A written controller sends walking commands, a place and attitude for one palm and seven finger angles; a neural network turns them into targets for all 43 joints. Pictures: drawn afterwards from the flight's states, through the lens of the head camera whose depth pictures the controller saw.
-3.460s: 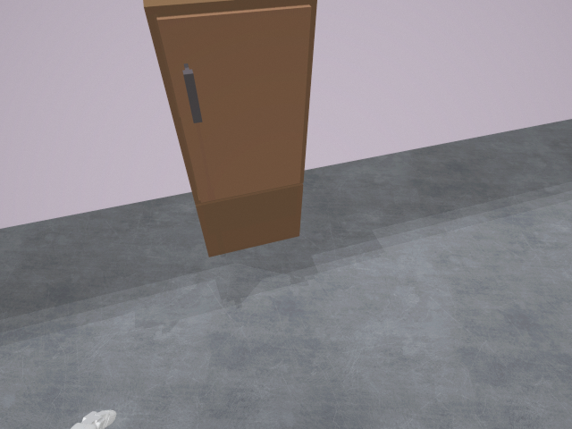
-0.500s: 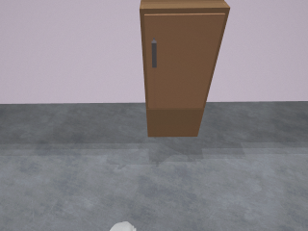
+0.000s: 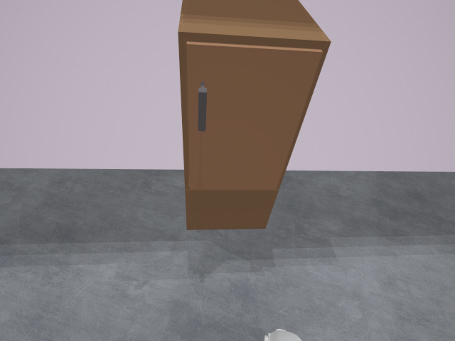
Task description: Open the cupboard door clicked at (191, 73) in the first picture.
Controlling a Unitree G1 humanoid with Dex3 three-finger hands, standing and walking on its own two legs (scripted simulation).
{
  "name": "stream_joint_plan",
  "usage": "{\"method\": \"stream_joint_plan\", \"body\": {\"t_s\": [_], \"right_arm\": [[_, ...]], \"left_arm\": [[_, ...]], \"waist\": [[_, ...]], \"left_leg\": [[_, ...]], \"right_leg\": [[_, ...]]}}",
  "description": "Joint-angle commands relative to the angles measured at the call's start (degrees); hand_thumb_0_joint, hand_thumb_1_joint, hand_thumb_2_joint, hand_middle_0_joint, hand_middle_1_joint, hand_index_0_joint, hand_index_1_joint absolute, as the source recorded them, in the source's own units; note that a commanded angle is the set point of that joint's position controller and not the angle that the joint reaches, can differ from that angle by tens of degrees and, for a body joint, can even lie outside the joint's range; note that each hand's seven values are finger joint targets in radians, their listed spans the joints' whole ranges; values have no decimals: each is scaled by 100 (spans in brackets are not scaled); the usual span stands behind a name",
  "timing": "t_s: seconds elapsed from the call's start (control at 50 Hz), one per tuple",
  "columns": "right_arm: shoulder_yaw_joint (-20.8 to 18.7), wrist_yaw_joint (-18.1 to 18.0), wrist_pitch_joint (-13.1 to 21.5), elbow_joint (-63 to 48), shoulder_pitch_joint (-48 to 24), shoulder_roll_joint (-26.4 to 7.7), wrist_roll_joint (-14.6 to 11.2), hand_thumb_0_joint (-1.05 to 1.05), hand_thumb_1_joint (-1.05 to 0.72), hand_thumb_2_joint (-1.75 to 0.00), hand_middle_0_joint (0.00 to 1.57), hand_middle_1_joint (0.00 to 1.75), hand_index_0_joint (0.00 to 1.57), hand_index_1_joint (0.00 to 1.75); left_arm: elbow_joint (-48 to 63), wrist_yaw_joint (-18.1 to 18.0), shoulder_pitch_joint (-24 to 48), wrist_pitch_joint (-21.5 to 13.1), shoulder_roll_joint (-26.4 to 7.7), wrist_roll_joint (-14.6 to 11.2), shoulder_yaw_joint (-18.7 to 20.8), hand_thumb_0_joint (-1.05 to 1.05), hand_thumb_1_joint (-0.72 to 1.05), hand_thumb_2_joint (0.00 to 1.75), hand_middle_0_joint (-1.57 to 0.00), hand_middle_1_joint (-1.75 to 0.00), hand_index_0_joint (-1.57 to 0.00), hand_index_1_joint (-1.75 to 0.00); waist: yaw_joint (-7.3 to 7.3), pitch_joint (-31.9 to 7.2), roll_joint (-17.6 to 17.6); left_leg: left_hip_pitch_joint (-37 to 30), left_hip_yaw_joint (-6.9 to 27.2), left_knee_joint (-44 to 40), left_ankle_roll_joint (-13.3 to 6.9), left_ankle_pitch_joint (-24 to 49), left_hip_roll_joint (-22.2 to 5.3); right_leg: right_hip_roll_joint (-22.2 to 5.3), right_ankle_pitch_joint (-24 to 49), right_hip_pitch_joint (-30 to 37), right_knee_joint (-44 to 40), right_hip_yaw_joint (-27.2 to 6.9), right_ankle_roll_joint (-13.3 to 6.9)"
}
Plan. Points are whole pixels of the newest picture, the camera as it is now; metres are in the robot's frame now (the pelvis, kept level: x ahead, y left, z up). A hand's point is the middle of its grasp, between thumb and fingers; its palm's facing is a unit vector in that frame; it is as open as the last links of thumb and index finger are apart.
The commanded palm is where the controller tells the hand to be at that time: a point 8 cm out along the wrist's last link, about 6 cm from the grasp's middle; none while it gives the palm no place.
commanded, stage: take the last steps up to it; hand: left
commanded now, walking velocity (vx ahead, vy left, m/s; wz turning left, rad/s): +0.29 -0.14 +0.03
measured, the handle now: (202, 106) +0.73 +0.13 +0.01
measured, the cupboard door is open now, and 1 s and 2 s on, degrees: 0 0 0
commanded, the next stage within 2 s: come to a stop and stand still in 0.28 s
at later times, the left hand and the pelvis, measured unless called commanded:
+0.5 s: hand (193, 321) +0.20 +0.08 -0.18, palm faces +0.08 -0.98 -0.18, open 7.3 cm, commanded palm none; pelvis +0.19 -0.09 +0.00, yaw +2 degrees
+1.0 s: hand (179, 323) +0.20 +0.11 -0.18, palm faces +0.07 -0.96 -0.26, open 7.4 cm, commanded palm none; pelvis +0.16 -0.10 -0.01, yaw +0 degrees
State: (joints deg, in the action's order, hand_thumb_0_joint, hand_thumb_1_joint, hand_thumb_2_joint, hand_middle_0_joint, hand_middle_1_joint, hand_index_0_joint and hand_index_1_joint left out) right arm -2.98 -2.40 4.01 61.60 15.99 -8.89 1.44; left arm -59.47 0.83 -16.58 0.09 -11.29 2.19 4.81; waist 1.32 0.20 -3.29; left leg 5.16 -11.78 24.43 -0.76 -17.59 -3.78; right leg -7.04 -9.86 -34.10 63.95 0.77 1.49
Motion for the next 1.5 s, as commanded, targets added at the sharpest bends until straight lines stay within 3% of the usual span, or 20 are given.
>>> {"method": "stream_joint_plan", "body": {"t_s": [0.0,0.1,0.16,0.2,0.26,0.34,0.46,0.54,0.58,0.64,0.78,0.92,0.98,1.02,1.04,1.14,1.28,1.32,1.36,1.48], "right_arm": [[-136,69,32,-96,544,-720,16,0,-90,-90,20,30,20,30],[-249,82,-58,-48,691,-1020,72,0,-90,-90,20,30,20,30],[-249,124,-99,-48,535,-1043,27,0,-90,-90,20,30,20,30],[-60,169,-127,-245,985,-373,-91,0,-90,-90,20,30,20,30],[-105,167,-209,-240,558,-402,-80,0,-90,-90,20,30,20,30],[-40,197,-361,-52,743,-160,24,0,-90,-90,20,30,20,30],[163,116,-433,-20,399,116,-92,0,-90,-90,20,30,20,30],[39,76,-521,-200,112,-222,-89,0,-90,-90,20,30,20,30],[-20,66,-514,-261,148,-494,-62,0,-90,-90,20,30,20,30],[-66,-4,-499,-401,-26,-907,-48,0,-90,-90,20,30,20,30],[-132,-25,-504,-771,-608,-894,-26,0,-90,-90,20,30,20,30],[-158,101,-496,-541,-451,-855,9,0,-90,-90,20,30,20,30],[-168,163,-550,-464,-569,-734,-36,0,-90,-90,20,30,20,30],[-43,222,-627,-602,-584,-230,-81,0,-90,-90,20,30,20,30],[-98,251,-668,-649,-652,-423,-25,0,-90,-90,20,30,20,30],[-72,298,-566,-287,-12,-429,-18,0,-90,-90,20,30,20,30],[44,158,-414,-324,-39,-387,-57,0,-90,-90,20,30,20,30],[85,112,-329,-67,418,-388,-85,0,-90,-90,20,30,20,30],[67,38,-233,72,629,-781,-52,0,-90,-90,20,30,20,30],[148,-55,-263,179,309,-593,-95,0,-90,-90,20,30,20,30]], "left_arm": [[291,151,132,56,78,-17,-107,0,90,90,-20,-30,-20,-30],[418,160,679,-62,-153,-71,-61,0,90,90,-20,-30,-20,-30],[-48,115,-794,-232,-549,-47,56,0,90,90,-20,-30,-20,-30],[-315,-23,-1643,-324,-1610,-80,252,0,90,90,-20,-30,-20,-30],[31,-115,-284,-270,-1004,-124,96,0,90,90,-20,-30,-20,-30],[93,-196,214,-370,-347,-93,-142,0,90,90,-20,-30,-20,-30],[-44,-287,-8,-279,-270,-103,-244,0,90,90,-20,-30,-20,-30],[-31,-357,-153,-102,-502,-129,-106,0,90,90,-20,-30,-20,-30],[14,-369,-216,-24,-461,-150,-81,0,90,90,-20,-30,-20,-30],[146,-415,-333,115,-198,-170,-161,0,90,90,-20,-30,-20,-30],[195,-324,-179,210,-147,-120,-49,0,90,90,-20,-30,-20,-30],[203,-258,-193,192,-54,-105,-191,0,90,90,-20,-30,-20,-30],[-154,-258,-1038,118,-195,-72,-198,0,90,90,-20,-30,-20,-30],[30,-282,-602,67,-814,-24,-130,0,90,90,-20,-30,-20,-30],[253,-302,-90,95,-981,-30,-109,0,90,90,-20,-30,-20,-30],[270,-272,134,-120,-633,-87,-151,0,90,90,-20,-30,-20,-30],[-92,-275,-473,-137,-627,-72,-108,0,90,90,-20,-30,-20,-30],[-148,-269,-294,-107,-454,-138,-160,0,90,90,-20,-30,-20,-30],[-205,-266,-530,-73,-104,-184,-235,0,90,90,-20,-30,-20,-30],[-508,-264,-325,13,-87,-167,-307,0,90,90,-20,-30,-20,-30]], "waist": [[-197,1058,1337],[-317,808,1281],[439,-176,624],[504,-1419,-1798],[151,-480,-880],[-342,59,-151],[-206,-3,-50],[-146,16,-210],[-172,-28,231],[-150,-201,2147],[-134,-702,660],[-249,-416,1159],[90,-186,621],[-61,508,-1034],[-79,845,-863],[-210,875,-373],[61,259,-526],[-110,72,-292],[-17,-366,694],[-25,230,861]], "left_leg": [[630,601,-1308,-628,1636,-1208],[233,705,-876,-551,1881,-1443],[507,329,1204,-209,2440,-983],[2506,524,4491,36,-1805,219],[2786,1163,5366,-120,-872,-317],[2124,1011,4346,19,-155,-407],[1477,810,1949,223,-24,-117],[1149,811,930,214,599,-24],[469,1114,481,39,2841,-394],[194,2292,-386,-1043,5634,-1663],[44,1726,-319,-1107,3554,-1326],[717,2145,-1227,-801,-272,-1147],[1521,1408,-964,-144,-1230,-461],[1762,832,606,261,-665,256],[1654,919,1396,254,-632,197],[1986,990,2159,188,112,143],[1341,876,634,238,-226,131],[260,959,-321,161,899,138],[-320,1572,-117,-169,2692,-659],[291,1332,-400,-167,2662,-471]], "right_leg": [[-138,370,-127,-1400,401,94],[105,-7,782,-2665,610,-89],[459,156,2965,-3505,766,-272],[-1708,575,4764,-4415,-2274,-915],[-1473,-752,3117,-4984,-1620,-1088],[-920,569,1830,-5131,-101,-936],[-825,3259,2171,-4595,152,-1094],[-982,3292,2394,-3910,-60,-1074],[-693,2439,1951,-3471,98,-709],[460,-2212,1449,-1595,520,-35],[532,-1870,888,88,-149,46],[516,-1872,1995,-2656,209,-67],[497,-947,3139,-4487,348,-183],[-1103,-3380,1712,-6033,-1752,-809],[-1532,-3662,916,-6343,-2027,-1049],[-757,-1112,1816,-5523,-823,-712],[-901,1134,2768,-4616,-781,-938],[-401,1060,2351,-4097,-398,-571],[92,227,2063,-3706,26,-247],[141,292,2472,-4041,135,-93]]}}
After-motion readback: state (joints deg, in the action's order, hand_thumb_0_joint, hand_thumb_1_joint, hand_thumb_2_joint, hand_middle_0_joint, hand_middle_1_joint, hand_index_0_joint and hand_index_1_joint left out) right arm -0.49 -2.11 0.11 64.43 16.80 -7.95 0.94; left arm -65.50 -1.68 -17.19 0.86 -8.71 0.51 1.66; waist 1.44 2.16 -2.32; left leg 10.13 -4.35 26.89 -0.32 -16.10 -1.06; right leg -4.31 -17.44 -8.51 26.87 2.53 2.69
